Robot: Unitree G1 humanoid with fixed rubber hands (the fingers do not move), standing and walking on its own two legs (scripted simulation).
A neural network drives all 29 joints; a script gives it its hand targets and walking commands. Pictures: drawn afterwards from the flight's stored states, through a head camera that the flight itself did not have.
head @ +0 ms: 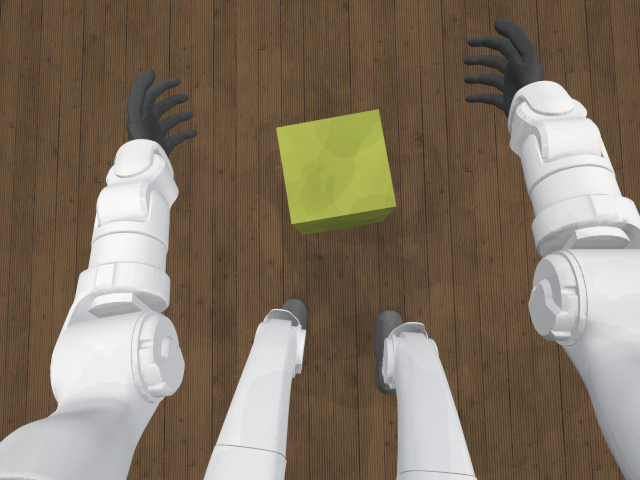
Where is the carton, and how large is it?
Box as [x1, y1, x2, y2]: [276, 109, 395, 234]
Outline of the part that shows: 378,109 276,128 291,223 302,234 381,221 394,208 395,201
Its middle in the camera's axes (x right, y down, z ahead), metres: +0.04 -0.14 +0.89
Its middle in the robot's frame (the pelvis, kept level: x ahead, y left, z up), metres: +0.53 +0.05 -0.53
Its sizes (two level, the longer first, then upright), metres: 0.210 0.200 0.250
